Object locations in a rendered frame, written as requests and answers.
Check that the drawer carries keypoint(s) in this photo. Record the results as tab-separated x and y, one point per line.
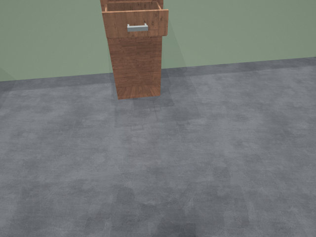
118	15

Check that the cabinet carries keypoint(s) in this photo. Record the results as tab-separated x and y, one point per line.
136	62

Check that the handle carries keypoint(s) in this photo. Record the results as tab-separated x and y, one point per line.
137	28

